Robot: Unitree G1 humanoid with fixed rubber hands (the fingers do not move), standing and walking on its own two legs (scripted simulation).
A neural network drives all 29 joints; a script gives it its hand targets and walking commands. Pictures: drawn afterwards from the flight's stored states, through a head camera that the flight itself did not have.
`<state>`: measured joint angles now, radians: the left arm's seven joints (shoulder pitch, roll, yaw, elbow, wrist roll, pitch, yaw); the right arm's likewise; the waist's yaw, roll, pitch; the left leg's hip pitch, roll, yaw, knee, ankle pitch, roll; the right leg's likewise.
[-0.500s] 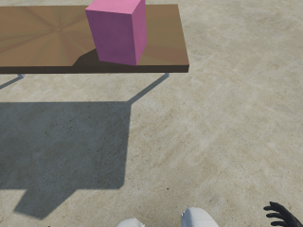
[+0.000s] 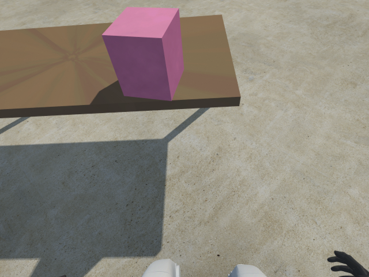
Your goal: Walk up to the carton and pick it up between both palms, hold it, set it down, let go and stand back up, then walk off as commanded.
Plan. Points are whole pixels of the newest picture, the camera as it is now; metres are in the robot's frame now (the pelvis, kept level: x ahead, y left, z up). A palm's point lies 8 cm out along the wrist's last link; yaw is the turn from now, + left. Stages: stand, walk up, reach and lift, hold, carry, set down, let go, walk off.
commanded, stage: walk up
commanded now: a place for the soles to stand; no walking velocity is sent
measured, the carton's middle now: (149, 54) +0.85 +0.16 +0.01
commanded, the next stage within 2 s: none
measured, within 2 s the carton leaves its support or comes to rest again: neither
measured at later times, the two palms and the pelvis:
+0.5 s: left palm (43, 251) +0.19 +0.38 -0.09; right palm (321, 239) +0.20 -0.27 -0.10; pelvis +0.11 +0.05 -0.01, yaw -2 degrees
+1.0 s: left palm (42, 228) +0.25 +0.41 -0.10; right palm (293, 215) +0.26 -0.23 -0.09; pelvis +0.17 +0.09 -0.01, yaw -1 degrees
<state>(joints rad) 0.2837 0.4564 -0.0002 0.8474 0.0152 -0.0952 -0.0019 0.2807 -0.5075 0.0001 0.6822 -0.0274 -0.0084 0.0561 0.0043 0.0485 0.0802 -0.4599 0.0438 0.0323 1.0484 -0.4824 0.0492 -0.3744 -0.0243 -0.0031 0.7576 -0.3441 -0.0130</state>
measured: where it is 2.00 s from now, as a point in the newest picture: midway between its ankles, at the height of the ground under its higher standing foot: (180, 258)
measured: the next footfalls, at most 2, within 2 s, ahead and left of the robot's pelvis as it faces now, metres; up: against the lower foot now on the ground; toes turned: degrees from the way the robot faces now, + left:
left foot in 0.10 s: +0.12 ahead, +0.15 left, +0.00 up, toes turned +5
right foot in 0.46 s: +0.23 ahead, -0.06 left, +0.00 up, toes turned -2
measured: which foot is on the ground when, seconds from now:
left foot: up 0.00-0.08, down 0.10-0.48, up 0.50-0.72, down 0.74-1.00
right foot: down 0.00-0.12, up 0.14-0.44, down 0.46-1.00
